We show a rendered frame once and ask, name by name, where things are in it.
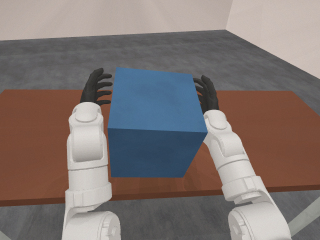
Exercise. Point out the robot left hand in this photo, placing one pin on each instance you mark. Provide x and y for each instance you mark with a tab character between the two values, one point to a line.
90	94

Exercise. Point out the table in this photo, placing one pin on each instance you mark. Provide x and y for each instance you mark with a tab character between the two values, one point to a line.
279	132

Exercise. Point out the carton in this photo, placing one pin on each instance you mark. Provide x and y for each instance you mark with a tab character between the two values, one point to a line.
156	124

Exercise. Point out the robot right upper arm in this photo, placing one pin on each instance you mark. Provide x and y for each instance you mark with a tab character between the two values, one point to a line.
257	221

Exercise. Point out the robot left upper arm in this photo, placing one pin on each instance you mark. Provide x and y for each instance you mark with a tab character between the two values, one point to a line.
100	225

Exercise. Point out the robot right hand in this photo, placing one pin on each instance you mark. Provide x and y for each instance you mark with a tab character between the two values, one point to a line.
208	99

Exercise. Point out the robot left forearm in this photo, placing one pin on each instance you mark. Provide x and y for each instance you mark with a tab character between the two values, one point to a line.
87	160

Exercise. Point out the robot right forearm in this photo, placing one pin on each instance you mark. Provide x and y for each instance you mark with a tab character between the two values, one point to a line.
240	183

